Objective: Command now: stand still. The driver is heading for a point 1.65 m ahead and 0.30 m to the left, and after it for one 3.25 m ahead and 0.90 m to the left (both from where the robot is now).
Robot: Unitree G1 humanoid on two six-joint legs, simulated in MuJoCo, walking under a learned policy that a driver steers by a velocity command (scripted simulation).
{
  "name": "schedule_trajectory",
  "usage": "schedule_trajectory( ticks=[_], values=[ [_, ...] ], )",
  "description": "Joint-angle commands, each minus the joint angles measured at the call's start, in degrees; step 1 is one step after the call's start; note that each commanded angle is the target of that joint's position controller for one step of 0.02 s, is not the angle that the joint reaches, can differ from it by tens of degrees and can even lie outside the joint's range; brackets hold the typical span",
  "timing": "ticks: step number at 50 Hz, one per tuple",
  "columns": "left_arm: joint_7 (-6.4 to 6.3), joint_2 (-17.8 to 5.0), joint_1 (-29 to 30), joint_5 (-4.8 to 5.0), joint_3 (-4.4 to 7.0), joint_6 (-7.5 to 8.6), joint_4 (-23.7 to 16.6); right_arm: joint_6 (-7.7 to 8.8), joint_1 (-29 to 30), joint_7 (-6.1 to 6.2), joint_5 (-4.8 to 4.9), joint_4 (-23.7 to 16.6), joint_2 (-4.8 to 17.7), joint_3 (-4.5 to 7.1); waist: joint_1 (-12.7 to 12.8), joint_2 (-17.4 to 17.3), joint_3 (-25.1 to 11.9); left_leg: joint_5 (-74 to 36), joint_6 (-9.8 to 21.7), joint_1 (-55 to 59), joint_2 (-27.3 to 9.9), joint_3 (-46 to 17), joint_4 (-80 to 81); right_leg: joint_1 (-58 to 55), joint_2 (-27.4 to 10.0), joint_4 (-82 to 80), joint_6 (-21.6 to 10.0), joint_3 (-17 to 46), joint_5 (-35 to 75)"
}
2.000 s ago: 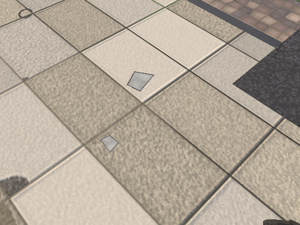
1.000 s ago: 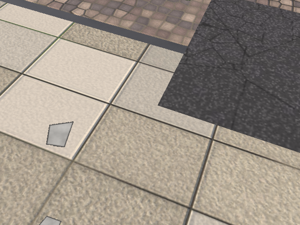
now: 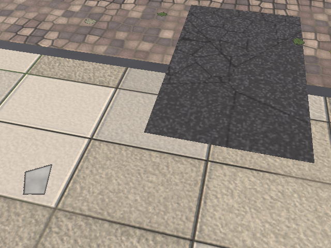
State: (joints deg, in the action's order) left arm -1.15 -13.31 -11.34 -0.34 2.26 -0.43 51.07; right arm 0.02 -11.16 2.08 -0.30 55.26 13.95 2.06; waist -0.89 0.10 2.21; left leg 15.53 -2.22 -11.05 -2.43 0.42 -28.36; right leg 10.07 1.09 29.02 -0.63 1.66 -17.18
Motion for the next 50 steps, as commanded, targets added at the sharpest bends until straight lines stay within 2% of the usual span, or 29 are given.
schedule_trajectory(
  ticks=[1, 21, 49, 50],
  values=[
    [-0.34, -6.04, 0.17, 0.06, 1.15, 0.72, -1.2, 0.39, -0.52, 0.32, 0.04, -1.0, 6.57, 1.33, -0.1, 0.34, -1.48, -10.07, 0.84, 1.51, -0.73, -0.66, 3.53, 1.73, -2.74, -5.38, -1.2, 2.52, 12.54],
    [-0.82, -5.02, -2.12, 0.29, 0.06, 0.69, 6.86, 0.12, -3.15, 0.83, 0.17, 5.18, 4.64, 0.64, 0.29, -0.03, 0.08, -8.33, 0.95, 0.65, 0.08, 0.0, 4.53, 2.27, -2.01, -6.67, -0.91, 1.31, 10.05],
    [-1.04, -3.02, -6.29, 0.46, -1.03, 0.61, 10.59, 0.19, -7.96, 0.96, 0.33, 7.89, 2.14, -0.36, 0.59, -0.28, 1.21, -7.09, 1.42, -0.87, 0.64, 0.08, 4.61, 3.48, -1.58, -6.81, -0.6, 0.35, 8.54],
    [-1.1, -2.51, -7.41, 0.45, -1.14, 0.54, 11.19, 0.12, -9.11, 0.99, 0.33, 8.5, 1.46, -0.51, 0.62, -0.06, -0.19, -1.85, 1.54, -0.32, 1.39, 0.91, 4.46, 2.95, -1.07, -7.2, -0.77, -0.12, 2.55]
  ],
)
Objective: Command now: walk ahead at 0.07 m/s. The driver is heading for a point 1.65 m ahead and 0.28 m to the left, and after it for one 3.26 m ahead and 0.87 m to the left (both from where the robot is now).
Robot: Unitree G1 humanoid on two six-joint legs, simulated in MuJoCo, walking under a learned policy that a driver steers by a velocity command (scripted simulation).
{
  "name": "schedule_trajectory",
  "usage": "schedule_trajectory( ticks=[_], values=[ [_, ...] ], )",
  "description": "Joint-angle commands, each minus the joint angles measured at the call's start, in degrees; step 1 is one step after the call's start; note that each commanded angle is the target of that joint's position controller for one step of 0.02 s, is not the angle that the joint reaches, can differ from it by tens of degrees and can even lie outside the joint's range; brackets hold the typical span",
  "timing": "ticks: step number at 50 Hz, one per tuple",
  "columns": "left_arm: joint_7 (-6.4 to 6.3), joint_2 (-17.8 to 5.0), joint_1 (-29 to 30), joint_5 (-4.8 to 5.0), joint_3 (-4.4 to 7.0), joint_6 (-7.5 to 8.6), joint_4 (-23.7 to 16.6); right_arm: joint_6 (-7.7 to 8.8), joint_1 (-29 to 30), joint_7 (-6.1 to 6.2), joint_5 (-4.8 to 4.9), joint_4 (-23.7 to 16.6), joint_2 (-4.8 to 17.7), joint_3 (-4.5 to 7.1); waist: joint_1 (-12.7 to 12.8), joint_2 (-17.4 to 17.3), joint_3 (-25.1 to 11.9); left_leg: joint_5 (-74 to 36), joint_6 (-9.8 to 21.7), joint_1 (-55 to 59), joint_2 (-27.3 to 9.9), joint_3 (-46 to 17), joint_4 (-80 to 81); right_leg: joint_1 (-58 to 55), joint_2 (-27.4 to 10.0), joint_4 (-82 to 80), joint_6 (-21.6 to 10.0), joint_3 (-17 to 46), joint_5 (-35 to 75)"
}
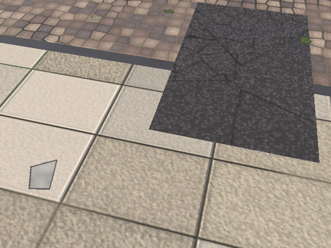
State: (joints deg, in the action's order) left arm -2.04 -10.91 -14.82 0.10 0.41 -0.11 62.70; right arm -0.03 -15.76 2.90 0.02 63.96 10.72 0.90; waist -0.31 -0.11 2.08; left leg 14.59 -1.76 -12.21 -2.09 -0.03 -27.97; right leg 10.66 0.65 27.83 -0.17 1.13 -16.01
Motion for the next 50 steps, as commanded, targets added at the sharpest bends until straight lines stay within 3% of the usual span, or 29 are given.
schedule_trajectory(
  ticks=[1, 3, 7, 8, 10, 11, 12, 13, 14, 15, 16, 18, 19, 21, 24, 27, 30, 31, 32, 33, 34, 35, 37, 41, 43, 45, 47, 48, 50],
  values=[
    [-0.38, -5.65, -4.24, 0.36, 1.01, 0.05, -0.36, 0.07, -4.8, 0.3, 0.34, -0.06, 4.79, 0.78, 0.14, 0.71, 0.66, 7.51, 1.6, -0.28, 2.43, 2.67, 2.49, 3.36, -0.04, -5.99, -2.04, 0.32, -8.77],
    [-0.6, -7.59, -4.45, 0.93, 1.73, 0.17, -1.15, 0.41, -3.68, 0.49, 0.64, -1.13, 5.49, 1.09, 0.66, 2.19, 5.17, 21.49, 3.24, -6.16, 3.11, 2.86, -0.41, 7.84, -1.93, -7.6, -4.69, 3.63, -26.69],
    [0.1, -11.41, -9.27, 1.69, 3.42, 2.4, -1.03, 3.81, -0.93, -1.2, 1.04, -3.77, 2.04, 0.47, 2.33, 11.05, 6.94, 10.99, 4.62, -13.87, 2.28, 3.26, -15.93, 5.35, -16.14, -16.92, -12.87, 24.59, -33.5],
    [0.21, -10.98, -7.44, 1.56, 3.37, 2.76, -1.9, 4.52, -1.17, -1.74, 1.4, -4.09, 2.4, 0.62, 1.18, 10.47, 7.48, 11.31, 5.85, -13.05, 1.14, 1.99, -17.03, 7.19, -17.55, -17.74, -13.65, 26.34, -31.83],
    [0.54, -10.34, -0.78, 2.19, 3.12, 2.99, -4.39, 5.46, -6.52, -2.27, 1.91, -2.75, 1.89, 0.75, -3.49, 9.24, 7.89, 10.91, 8.19, -2.36, 1.15, 2.63, -4.33, 13.12, -14.13, -14.65, -10.55, 19.28, -26.3],
    [0.67, -9.76, 2.06, 2.42, 2.99, 3.0, -5.64, 5.56, -11.35, -2.2, 1.53, -0.63, 2.79, 1.31, -5.52, 6.31, 7.57, 6.65, 7.83, 6.49, 2.29, 2.48, 2.06, 17.45, -9.65, -9.32, -8.03, 13.16, -20.26],
    [0.93, -6.97, 3.69, 1.92, 2.3, 3.47, -6.6, 5.55, -18.46, -2.05, 0.94, 1.38, 6.31, 2.5, -7.47, -2.76, 4.45, 7.23, 8.57, 15.66, -4.17, -8.01, 6.85, 23.22, -4.18, 6.19, -4.72, 4.85, -11.03],
    [0.82, -4.21, 4.07, 1.58, 1.68, 4.65, -8.95, 5.89, -25.63, -2.61, 1.26, 1.92, 14.44, 4.48, -8.64, -18.45, 0.92, 13.7, 15.3, 22.51, -16.93, -31.59, 16.86, 32.82, 2.4, 24.55, -1.69, -3.53, -10.49],
    [0.81, -5.46, 4.66, 2.35, 1.98, 5.63, -9.45, 6.71, -23.84, -2.93, 0.0, 1.39, 12.31, 3.47, -6.73, -14.81, 2.02, 17.56, 18.97, 19.79, -21.85, -42.68, 19.83, 37.56, 0.7, 36.66, -2.5, 2.02, -14.85],
    [1.33, -5.96, 4.05, 2.95, 2.06, 6.25, -9.24, 7.31, -18.59, -2.94, 0.05, -0.39, 8.69, 2.47, -4.05, -8.33, 5.89, 15.12, 17.8, 18.28, -20.68, -37.29, 18.97, 41.27, -2.49, 42.48, -3.77, 3.91, -10.22],
    [1.8, -5.81, 3.03, 2.7, 2.07, 6.67, -8.4, 7.51, -15.3, -3.24, 0.27, -1.67, 7.08, 1.93, -2.81, -5.53, 5.83, 11.4, 15.66, 17.74, -17.43, -29.65, 18.86, 41.63, -4.37, 43.15, -4.6, 3.49, -4.62],
    [2.14, -8.14, 4.67, 1.47, 3.29, 7.15, -8.47, 6.8, -12.82, -3.55, 0.21, -2.68, 5.23, 1.0, -1.71, -3.95, 5.94, -8.86, 11.83, 16.85, -13.02, -17.54, 18.78, 39.38, -6.35, 37.6, -4.49, 1.47, 1.95],
    [2.46, -7.6, 4.7, 1.24, 3.47, 6.95, -8.43, 6.08, -13.74, -3.31, -0.14, -2.54, 4.09, 0.56, -1.5, -4.86, 4.77, -20.7, 10.6, 16.3, -11.08, -12.44, 17.72, 36.58, -6.09, 35.43, -3.84, -0.13, 2.81],
    [2.9, -4.33, 6.55, 1.24, 2.78, 6.12, -9.12, 4.96, -14.66, -2.42, -0.75, -2.78, 5.01, 0.36, -1.29, -5.28, 3.5, -35.42, 9.97, 14.04, -8.84, -6.04, 16.21, 32.38, -4.53, 28.93, -2.13, -3.06, 5.18],
    [2.87, -1.8, 15.06, 1.21, 1.41, 5.28, -12.45, 4.06, -13.85, -1.12, -0.86, -3.65, 7.81, 0.4, -2.36, -5.85, 3.29, -39.83, 9.29, 6.05, -5.78, -0.65, 15.59, 21.29, -1.05, 12.65, -0.49, -6.34, 11.79],
    [3.0, -4.53, 15.52, 1.41, 1.7, 4.48, -13.18, 4.14, -13.72, -0.9, 0.02, -3.14, 9.63, 1.04, -1.14, -8.44, 1.36, -41.98, 9.36, 6.11, -8.06, -1.78, 13.21, 14.13, -0.02, 7.12, -1.54, -4.69, 16.2],
    [2.79, -9.01, 6.4, 0.33, 3.49, 4.69, -10.17, 4.14, -9.33, -0.93, 0.62, -3.94, 9.01, 1.33, 4.69, -7.15, -3.22, -48.22, 7.07, 10.54, -7.68, -2.06, 3.0, 4.39, 1.82, -0.04, -5.2, -3.83, 20.29],
    [2.57, -11.01, 2.36, -0.1, 4.28, 4.88, -8.87, 4.14, -10.58, -1.31, 0.21, -3.83, 8.82, 1.29, 6.2, -4.55, -6.16, -43.92, 5.16, 8.92, -5.1, -1.04, -4.17, -3.27, 0.01, -2.54, -6.48, -2.52, 30.88],
    [2.29, -14.61, -2.96, -1.25, 4.87, 4.67, -7.81, 4.51, -13.71, -1.66, -1.52, -4.48, 6.85, 0.64, 5.51, 2.39, -13.55, -22.51, 3.02, -2.04, -1.26, 0.06, -16.98, -19.56, -9.95, 3.86, -10.38, 7.3, 55.35],
    [2.37, -13.17, -4.74, -1.97, 3.99, 4.17, -6.97, 4.19, -22.09, -1.87, -0.59, -2.51, 0.41, -1.05, 2.41, 14.52, -23.77, 21.48, 0.08, -10.22, 5.18, -0.65, -35.75, -28.79, -24.18, 1.35, -21.84, 23.34, 64.71],
    [3.04, -9.37, -2.29, -0.78, 2.86, 4.06, -7.34, 3.95, -20.36, -2.02, 0.18, -1.78, 3.65, -0.07, 2.64, 8.64, -22.83, 25.17, -0.69, -9.53, 4.05, -7.46, -41.99, -21.45, -21.87, -2.74, -21.41, 25.79, 53.35],
    [3.06, -8.68, 4.7, 0.32, 2.54, 4.13, -8.61, 3.5, -15.02, -1.87, 1.18, -3.57, 5.16, 0.56, 1.21, 6.87, -13.79, 22.89, -1.03, -13.63, 2.0, -5.69, -42.89, -13.08, -19.83, -5.58, -19.08, 20.19, 41.26],
    [2.91, -6.3, 11.57, -0.03, 1.52, 4.28, -9.76, 2.02, -8.98, -0.53, 0.5, -4.71, 5.91, 1.5, -0.74, 2.01, -6.11, 17.31, -1.63, -11.67, -1.15, -4.35, -37.17, 1.22, -15.46, -10.47, -14.85, 13.54, 27.6],
    [1.83, -7.91, 11.96, -1.85, 1.93, 3.49, -8.84, 0.15, -8.76, 1.1, 0.08, -4.95, 3.35, 1.33, -2.59, 6.05, -5.51, 14.81, -1.59, -2.1, -0.97, -1.79, -18.25, 10.06, -11.24, -13.27, -13.28, 8.41, 15.55],
    [1.29, -8.58, 12.32, -0.92, 2.09, 2.97, -8.97, -0.64, -8.16, 0.98, -0.07, -4.64, 3.72, 1.47, -3.01, 5.51, -6.98, 5.36, -0.78, 2.44, -0.61, -0.76, -10.09, 11.27, -10.99, -14.26, -12.45, 8.77, 3.07],
    [1.05, -8.05, 12.07, 0.28, 1.97, 2.33, -8.44, -1.22, -7.66, 0.32, -1.0, -4.21, 4.17, 1.7, -3.69, 5.29, -4.82, -2.73, 0.89, 7.76, 0.32, 0.59, -3.52, 16.28, -9.05, -15.5, -8.98, 7.71, -12.15],
    [0.99, -7.16, 9.45, 0.08, 1.73, 1.94, -6.95, -1.35, -5.64, 0.23, -1.74, -5.69, 6.58, 1.89, -2.43, 2.71, 1.07, 1.83, 3.56, 3.8, -3.11, -2.97, 3.52, 17.85, -6.09, -14.64, -3.74, 5.64, -18.73],
    [0.64, -7.13, 7.8, 0.11, 2.08, 1.6, -7.15, -0.82, -4.21, 0.18, -0.87, -4.94, 9.55, 2.67, 0.23, -4.1, 3.47, 11.49, 4.7, -5.21, -2.33, -3.19, 4.82, 12.01, -2.67, -12.45, -2.43, 1.61, -13.02],
    [0.11, -6.83, 6.63, -0.4, 2.04, 1.61, -6.47, 0.85, -1.62, -0.05, -0.77, -4.79, 6.45, 2.17, 0.98, -6.69, 3.01, 12.81, 3.82, -10.15, -2.22, -3.62, 8.59, 3.64, -1.97, -7.05, -2.39, 0.65, -3.55]
  ],
)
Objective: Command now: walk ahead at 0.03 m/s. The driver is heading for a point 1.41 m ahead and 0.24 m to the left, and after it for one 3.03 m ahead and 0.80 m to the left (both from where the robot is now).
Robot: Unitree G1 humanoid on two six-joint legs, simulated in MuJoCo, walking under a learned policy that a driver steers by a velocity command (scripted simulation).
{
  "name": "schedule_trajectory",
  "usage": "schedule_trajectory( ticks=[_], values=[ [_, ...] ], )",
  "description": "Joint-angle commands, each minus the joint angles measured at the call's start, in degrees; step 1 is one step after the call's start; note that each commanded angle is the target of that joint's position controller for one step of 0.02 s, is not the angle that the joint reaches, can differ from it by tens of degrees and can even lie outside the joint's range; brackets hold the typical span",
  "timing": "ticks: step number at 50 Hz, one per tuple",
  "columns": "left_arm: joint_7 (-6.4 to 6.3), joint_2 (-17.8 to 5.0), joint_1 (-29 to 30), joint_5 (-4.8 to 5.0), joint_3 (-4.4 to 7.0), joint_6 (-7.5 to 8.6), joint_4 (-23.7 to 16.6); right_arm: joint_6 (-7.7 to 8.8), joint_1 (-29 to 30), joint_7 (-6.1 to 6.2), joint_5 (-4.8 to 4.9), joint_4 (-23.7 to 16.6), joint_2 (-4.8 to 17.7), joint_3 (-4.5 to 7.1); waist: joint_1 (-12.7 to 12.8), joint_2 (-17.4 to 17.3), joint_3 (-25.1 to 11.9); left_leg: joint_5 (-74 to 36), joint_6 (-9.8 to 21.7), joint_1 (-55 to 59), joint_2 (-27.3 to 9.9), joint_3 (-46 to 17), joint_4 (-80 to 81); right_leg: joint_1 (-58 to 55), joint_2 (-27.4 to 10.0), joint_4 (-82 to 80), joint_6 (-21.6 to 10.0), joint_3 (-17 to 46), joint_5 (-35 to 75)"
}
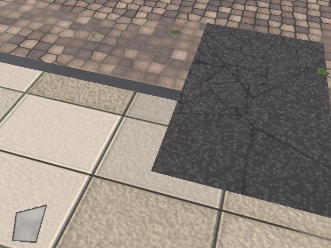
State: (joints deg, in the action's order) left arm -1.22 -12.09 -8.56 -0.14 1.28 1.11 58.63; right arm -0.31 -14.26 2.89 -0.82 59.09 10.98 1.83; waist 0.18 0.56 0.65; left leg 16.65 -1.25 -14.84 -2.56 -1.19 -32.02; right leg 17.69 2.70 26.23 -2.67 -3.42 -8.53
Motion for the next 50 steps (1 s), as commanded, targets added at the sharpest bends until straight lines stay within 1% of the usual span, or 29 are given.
schedule_trajectory(
  ticks=[1, 2, 4, 9, 13, 19, 30, 41, 42, 43, 44, 45, 46, 47, 48, 49, 50],
  values=[
    [-0.9, -5.26, -0.62, -0.22, 1.1, 0.39, -1.88, 1.79, -2.09, -0.17, 0.1, 0.05, 6.34, 1.44, 1.04, -7.37, 3.46, 8.12, 2.68, -7.35, -1.67, -2.5, 12.76, -5.3, -4.09, -4.17, -0.43, 4.88, -8.13],
    [-0.93, -5.6, -1.37, -0.23, 1.19, 0.39, -1.35, 2.38, -1.88, -0.3, 0.27, -0.03, 5.52, 1.35, 1.0, -6.11, 2.63, 5.27, 2.4, -5.95, -1.62, -2.44, 12.38, -5.5, -4.03, -3.33, -0.84, 4.63, -5.87],
    [-0.72, -5.05, -1.68, -0.08, 1.1, 0.5, -0.74, 2.94, -3.16, -0.47, 0.62, 0.54, 5.22, 1.33, 0.55, -4.08, 1.12, -0.18, 2.37, -3.05, -1.3, -1.95, 10.86, -5.66, -4.23, -2.67, -1.28, 4.67, -1.92],
    [-0.41, -5.06, -1.5, 0.37, 1.15, 0.38, 0.17, 2.74, -5.11, -0.61, 0.72, 1.31, 5.28, 1.28, -0.28, -1.78, -1.27, -9.13, 2.7, 0.49, -0.66, -0.95, 8.69, -7.45, -4.52, -0.71, -1.21, 4.54, 7.04],
    [-0.57, -5.18, -1.95, 0.52, 1.24, -0.15, 0.99, 2.39, -5.6, -0.65, 0.8, 1.59, 5.11, 1.17, -0.27, -0.94, -1.36, -12.32, 2.75, 1.19, -0.39, -0.54, 8.28, -8.64, -4.66, 0.16, -1.09, 4.62, 10.22],
    [-0.91, -5.46, -1.88, 0.63, 1.48, -0.85, 1.91, 2.0, -5.83, -0.65, 0.79, 1.92, 4.48, 1.06, -0.14, -0.91, -0.53, -14.01, 2.73, 1.69, -0.07, -0.09, 8.54, -9.45, -4.84, 0.4, -0.8, 4.87, 11.61],
    [-1.21, -5.2, -0.78, 0.6, 1.89, -1.28, 3.15, 1.64, -5.73, -0.39, 0.68, 2.43, 3.81, 1.04, -0.05, -1.23, 0.93, -10.65, 2.59, 1.71, 0.36, 0.45, 9.79, -9.4, -4.89, -0.5, -0.35, 5.05, 9.03],
    [-1.29, -4.53, -1.31, 0.51, 1.95, -1.25, 4.33, 1.65, -6.64, -0.17, 0.64, 2.96, 3.37, 0.86, 0.0, -0.96, 1.98, -6.2, 2.57, 0.82, 0.64, 0.74, 10.59, -8.49, -4.77, -1.41, -0.06, 5.07, 5.16],
    [-1.29, -3.93, -2.43, 0.48, 1.83, -1.3, 5.0, 1.57, -7.97, -0.12, 0.69, 3.67, 2.94, 0.8, -0.04, -1.09, 0.77, -0.1, 2.87, 1.24, 1.15, 1.22, 10.94, -8.87, -4.0, -1.33, -0.14, 4.29, -1.25],
    [-1.34, -4.36, -2.89, 0.84, 2.07, -1.39, 5.23, 1.42, -8.43, 0.01, 1.09, 3.81, 3.67, 1.11, -0.05, -1.62, 1.77, 9.05, 3.89, 0.11, 1.54, 1.12, 10.86, -7.41, -2.69, -0.16, -0.5, 3.18, -11.93],
    [-1.4, -4.9, -3.13, 1.18, 2.36, -1.29, 5.17, 1.39, -7.96, 0.19, 1.41, 3.22, 4.85, 1.49, -0.08, -2.53, 3.67, 18.36, 5.37, -1.54, 1.01, -0.18, 10.99, -4.23, -1.86, 1.06, -1.03, 2.58, -22.47],
    [-1.38, -5.0, -2.45, 1.27, 2.42, -0.83, 4.62, 1.64, -8.15, 0.34, 1.73, 2.56, 5.41, 1.68, -0.51, -2.77, 6.24, 25.4, 6.88, -3.04, -0.49, -2.5, 11.99, -0.27, -2.02, 1.95, -1.58, 3.04, -28.31],
    [-1.18, -4.38, -1.15, 1.41, 2.29, 0.05, 3.72, 2.27, -9.62, 0.33, 2.13, 2.4, 6.06, 1.9, -1.37, -3.76, 8.16, 29.06, 8.64, -2.87, -3.05, -6.32, 13.66, 3.39, -2.35, 3.8, -1.82, 3.32, -28.83],
    [-0.78, -3.25, 0.42, 1.57, 2.07, 1.16, 2.77, 3.04, -11.79, 0.17, 2.5, 2.66, 7.31, 2.34, -2.36, -6.09, 9.08, 30.97, 10.85, -0.45, -6.94, -12.01, 16.53, 7.26, -2.15, 7.8, -1.42, 2.21, -24.84],
    [-0.21, -1.9, 1.95, 1.78, 1.81, 2.21, 1.9, 3.72, -13.04, -0.03, 2.67, 2.94, 9.11, 3.02, -2.81, -9.91, 9.58, 31.75, 13.52, 2.6, -12.24, -19.28, 20.51, 10.87, -1.49, 13.99, -0.94, -0.29, -17.89],
    [0.34, -1.79, 2.97, 1.85, 1.76, 2.99, 1.22, 4.21, -12.36, -0.2, 2.5, 2.62, 9.9, 3.41, -2.73, -10.95, 10.79, 29.46, 15.58, 2.77, -16.24, -24.26, 22.4, 13.18, -3.37, 18.59, -1.58, 0.98, -15.25],
    [0.79, -2.28, 2.89, 2.02, 1.89, 3.56, 0.86, 4.67, -11.56, -0.42, 2.07, 1.93, 9.26, 3.27, -2.16, -9.85, 10.85, 26.03, 16.09, 3.47, -17.32, -25.21, 22.5, 14.94, -4.57, 21.06, -2.39, 2.11, -17.34]
  ],
)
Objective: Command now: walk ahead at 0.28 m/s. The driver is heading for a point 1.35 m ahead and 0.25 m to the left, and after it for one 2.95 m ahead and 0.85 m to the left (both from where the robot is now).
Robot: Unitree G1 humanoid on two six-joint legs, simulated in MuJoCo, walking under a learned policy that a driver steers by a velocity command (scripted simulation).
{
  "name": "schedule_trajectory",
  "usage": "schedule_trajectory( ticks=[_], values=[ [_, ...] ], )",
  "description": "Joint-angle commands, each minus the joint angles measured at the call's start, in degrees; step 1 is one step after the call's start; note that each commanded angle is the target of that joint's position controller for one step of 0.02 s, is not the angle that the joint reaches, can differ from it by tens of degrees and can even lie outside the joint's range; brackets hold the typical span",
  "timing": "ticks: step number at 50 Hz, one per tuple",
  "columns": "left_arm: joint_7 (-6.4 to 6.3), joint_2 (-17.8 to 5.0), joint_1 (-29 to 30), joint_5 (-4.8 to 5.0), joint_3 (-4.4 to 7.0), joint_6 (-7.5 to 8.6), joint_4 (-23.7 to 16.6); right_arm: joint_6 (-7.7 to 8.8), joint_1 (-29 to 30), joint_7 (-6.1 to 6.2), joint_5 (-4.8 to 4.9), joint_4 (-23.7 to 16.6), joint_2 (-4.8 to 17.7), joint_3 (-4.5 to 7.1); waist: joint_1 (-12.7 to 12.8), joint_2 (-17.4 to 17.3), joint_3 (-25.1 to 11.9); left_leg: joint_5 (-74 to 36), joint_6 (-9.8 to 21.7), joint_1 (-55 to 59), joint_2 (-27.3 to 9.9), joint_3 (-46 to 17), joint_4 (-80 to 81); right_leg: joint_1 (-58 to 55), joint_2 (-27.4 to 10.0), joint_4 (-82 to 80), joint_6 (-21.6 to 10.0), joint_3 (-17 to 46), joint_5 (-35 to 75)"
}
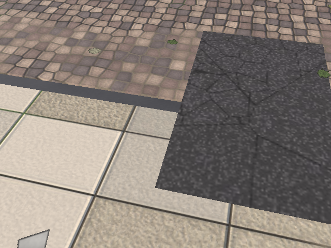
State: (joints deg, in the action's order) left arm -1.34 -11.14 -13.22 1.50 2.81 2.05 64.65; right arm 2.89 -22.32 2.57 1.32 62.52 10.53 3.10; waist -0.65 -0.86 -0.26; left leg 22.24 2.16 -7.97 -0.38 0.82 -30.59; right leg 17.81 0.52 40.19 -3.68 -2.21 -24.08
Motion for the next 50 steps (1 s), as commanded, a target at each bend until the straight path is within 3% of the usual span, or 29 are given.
schedule_trajectory(
  ticks=[1, 3, 4, 5, 6, 7, 8, 9, 10, 12, 14, 19, 22, 25, 27, 28, 29, 30, 31, 32, 33, 34, 35, 36, 37, 40, 44, 47, 50],
  values=[
    [1.25, -3.1, 6.82, 0.74, 0.28, 3.08, -5.41, 1.85, -2.17, -0.43, 0.03, -2.13, 9.38, 1.89, -0.36, -8.07, 11.85, 16.6, 12.01, -2.9, -19.23, -25.73, 19.95, 14.7, -3.22, 5.28, -2.07, 1.37, -3.84],
    [1.56, -3.34, 2.0, 1.07, 0.67, 3.77, -3.77, 1.71, 1.73, -1.03, 0.86, -3.46, 9.06, 1.73, 3.08, -6.35, 10.25, 9.67, 8.07, -7.2, -13.98, -16.27, 16.1, 2.19, -1.49, -7.82, -2.46, -2.0, 0.67],
    [1.49, -4.02, -3.41, 0.78, 1.4, 3.68, -1.13, 1.51, 2.54, -1.28, 0.79, -4.03, 9.2, 1.73, 4.87, -5.35, 7.8, 4.19, 6.52, -12.16, -10.45, -11.9, 12.39, -8.92, 1.41, -10.55, -1.47, -4.13, 6.69],
    [1.46, -5.76, -10.67, 0.37, 2.42, 3.47, 1.06, 1.73, 4.47, -1.35, 0.55, -5.03, 9.25, 1.58, 7.93, -2.98, 5.02, -6.77, 4.63, -17.06, -7.35, -7.52, 3.98, -18.29, 0.42, -11.76, -1.82, -0.65, 8.71],
    [1.21, -11.41, -19.58, 0.16, 4.05, 3.55, 2.48, 2.28, 6.27, -1.39, 0.42, -6.92, 5.87, 0.7, 10.67, 11.38, 1.96, -9.76, 0.28, -26.98, -0.13, 1.79, -18.08, -27.18, -11.66, -21.68, -7.07, 19.92, 1.79],
    [1.98, -13.16, -23.82, -0.46, 3.74, 4.22, 2.77, 3.34, 6.67, -1.28, 0.54, -8.69, 3.01, 0.03, 10.48, 19.11, -1.03, 8.36, -0.45, -36.4, 4.02, -1.34, -34.26, -31.32, -22.26, -30.44, -13.86, 42.98, 0.78],
    [1.9, -9.14, -17.8, -1.0, 2.13, 4.97, 1.41, 3.95, 7.26, -1.64, 1.58, -8.91, 5.06, 0.57, 6.77, 10.34, 2.61, 6.72, 1.23, -41.39, -0.24, -6.37, -43.25, -28.04, -23.59, -29.45, -13.46, 41.27, -0.81],
    [2.09, -6.59, -12.79, -0.84, 1.23, 5.32, -0.51, 4.27, 7.25, -2.14, 1.87, -8.85, 5.66, 0.6, 4.73, 6.47, 4.64, 0.5, 2.76, -42.42, -2.94, -6.46, -44.54, -24.93, -21.19, -29.32, -11.22, 33.45, 0.78],
    [2.47, -6.22, -9.38, -0.92, 0.71, 5.33, -1.75, 4.45, 7.48, -2.16, 1.36, -8.59, 5.9, 0.88, 3.23, 3.74, 5.31, -5.0, 3.37, -41.67, -5.13, -5.41, -42.39, -22.25, -18.7, -30.21, -9.34, 26.86, 4.13],
    [2.6, -4.34, -8.63, -1.28, -0.31, 4.66, -2.31, 3.99, 8.35, -2.35, 0.49, -8.67, 7.16, 1.85, 2.0, 4.02, 5.63, -10.59, 2.8, -37.33, -7.34, -3.7, -36.42, -18.47, -14.3, -31.27, -6.5, 16.64, 15.66],
    [1.87, -4.75, -11.89, -1.48, -0.55, 4.07, -1.7, 3.07, 9.56, -2.79, 0.29, -9.04, 5.45, 1.71, 2.1, 4.86, 5.44, -12.89, 1.16, -36.41, -7.31, -1.48, -32.95, -17.67, -12.58, -31.87, -6.41, 11.87, 24.15],
    [0.27, -7.93, -13.41, -1.82, -0.37, 3.42, -3.14, 2.73, 23.64, -3.28, 0.09, -14.7, 3.36, 0.22, 4.28, 4.42, 8.39, -22.92, -1.12, -34.04, -5.16, 1.44, -12.47, -13.23, -11.08, -34.94, -6.47, 6.55, 27.69],
    [0.15, -8.6, -16.44, -1.07, 0.03, 3.41, -2.71, 2.87, 28.74, -4.2, 0.49, -16.58, 4.1, -0.2, 5.24, 4.96, 9.58, -25.6, -0.38, -31.33, -3.52, 2.47, -5.23, -15.29, -12.39, -35.74, -6.64, 5.34, 26.97],
    [0.1, -8.94, -16.82, -0.59, 0.56, 3.02, -2.5, 3.36, 31.02, -5.27, 0.67, -18.29, 5.42, -0.18, 3.96, 5.22, 9.4, -23.65, 1.98, -30.49, -2.81, 1.77, -0.66, -21.92, -14.73, -32.43, -5.74, 4.26, 33.64],
    [0.09, -10.59, -15.25, -0.94, 1.21, 2.57, -3.16, 3.6, 26.64, -5.47, 0.56, -17.78, 8.07, 0.93, 0.41, 7.35, 4.52, -20.2, 3.92, -22.4, -0.02, 3.15, -0.37, -25.38, -15.43, -25.31, -4.49, 3.34, 52.26],
    [0.14, -11.18, -14.28, -1.26, 1.46, 2.08, -3.47, 3.54, 20.02, -5.25, 0.59, -16.13, 10.22, 2.04, -3.31, 8.57, -0.17, -18.63, 5.26, -13.8, 2.09, 4.38, -0.85, -25.51, -14.63, -17.17, -3.67, 2.26, 62.09],
    [0.24, -10.78, -13.12, -1.47, 1.23, 1.71, -4.09, 3.25, 9.74, -4.8, 0.7, -13.05, 12.66, 3.37, -8.28, 8.5, -5.96, -19.4, 6.98, 0.37, 2.34, 4.1, -0.59, -20.06, -12.24, -4.84, -2.01, 0.74, 63.27],
    [0.47, -8.31, -13.58, -2.35, 0.24, 1.77, -5.69, 2.87, -0.51, -4.07, -0.21, -10.91, 17.19, 4.45, -10.53, 1.08, -14.37, -16.47, 10.57, 19.31, -9.83, -10.62, -2.04, -4.95, -8.41, 14.59, -0.49, -0.7, 42.37],
    [1.43, 1.26, -21.91, -1.25, -2.15, 3.16, -5.3, 2.93, -3.18, -4.74, -1.2, -9.47, 18.55, 4.29, -4.75, -15.08, -24.61, -0.91, 19.98, 34.85, -22.97, -41.51, 8.42, 14.22, 3.21, 34.11, 2.15, 4.77, -5.87],
    [1.71, -5.03, -15.85, 0.51, -0.67, 4.9, -5.76, 3.15, -0.86, -4.85, -0.88, -9.55, 13.14, 2.86, -6.7, -9.75, -19.83, 2.6, 16.7, 30.73, -20.57, -44.29, 14.36, 20.14, 0.96, 40.61, 0.49, 11.58, -7.14],
    [1.66, -8.15, -9.52, 1.72, 0.2, 5.7, -8.27, 3.51, 5.04, -4.75, -0.54, -10.32, 10.97, 2.13, -5.21, -7.6, -10.15, -2.18, 14.01, 21.77, -19.09, -34.4, 15.19, 23.84, -1.87, 41.13, -0.37, 9.17, -2.45],
    [1.06, -8.64, -6.48, 1.34, 0.32, 5.97, -9.06, 3.94, 10.59, -4.9, -0.73, -11.54, 9.56, 1.49, -2.96, -0.77, -6.01, -10.69, 12.76, 11.59, -17.45, -26.79, 16.65, 20.81, -5.13, 38.22, -0.55, 7.98, 3.4],
    [0.53, -8.38, -5.59, 0.38, 0.97, 5.55, -9.04, 4.33, 13.24, -5.2, -1.39, -11.67, 8.2, 1.13, -0.83, 0.93, -3.36, -16.46, 11.95, 3.8, -15.44, -21.05, 17.94, 17.57, -7.1, 35.08, -0.49, 7.33, 6.43],
    [0.44, -7.18, -7.61, -0.02, 1.1, 4.63, -8.84, 4.6, 13.91, -5.39, -1.98, -11.19, 7.06, 0.74, 1.39, -0.63, -3.17, -17.8, 11.51, -0.47, -13.72, -17.46, 19.44, 13.73, -8.8, 32.97, -0.66, 7.89, 8.07],
    [0.36, -5.87, -8.8, -0.02, 1.11, 3.84, -8.64, 4.59, 13.47, -5.49, -1.9, -10.54, 6.46, 0.57, 2.23, -1.68, -2.54, -17.59, 11.79, -2.69, -12.75, -15.44, 20.95, 12.35, -9.26, 30.97, -0.56, 7.64, 8.27],
    [0.05, -5.81, -4.92, -0.32, 1.44, 2.49, -10.47, 4.59, 10.55, -4.4, -1.66, -9.06, 8.87, 0.85, 2.67, -2.1, 1.35, -17.42, 12.72, -6.39, -12.07, -11.36, 24.61, 15.98, -10.55, 24.03, 0.99, 6.38, 11.25],
    [0.36, -6.39, 4.48, -1.23, 1.72, 2.73, -13.68, 3.89, 5.82, -2.7, -1.48, -8.12, 10.69, 1.16, 0.36, -1.26, 3.31, -19.38, 11.53, -2.52, -11.28, -8.47, 25.65, 23.01, -10.38, 10.05, 2.99, 5.51, 23.77],
    [1.02, -5.35, 10.73, -0.98, 1.19, 3.25, -15.27, 3.55, 2.68, -2.27, -0.91, -7.45, 11.26, 1.19, -1.72, -1.67, 3.85, -20.74, 9.76, -0.75, -9.75, -4.98, 25.34, 20.77, -8.02, -0.5, 3.12, 3.18, 30.64],
    [1.88, -5.17, 15.93, -0.49, 0.66, 3.46, -16.88, 3.07, -0.78, -2.23, -0.51, -6.09, 11.63, 1.33, -3.59, -1.85, 4.97, -20.52, 9.5, 3.8, -10.9, -4.32, 23.85, 20.66, -6.61, -6.05, 3.03, 2.18, 30.45]
  ],
)
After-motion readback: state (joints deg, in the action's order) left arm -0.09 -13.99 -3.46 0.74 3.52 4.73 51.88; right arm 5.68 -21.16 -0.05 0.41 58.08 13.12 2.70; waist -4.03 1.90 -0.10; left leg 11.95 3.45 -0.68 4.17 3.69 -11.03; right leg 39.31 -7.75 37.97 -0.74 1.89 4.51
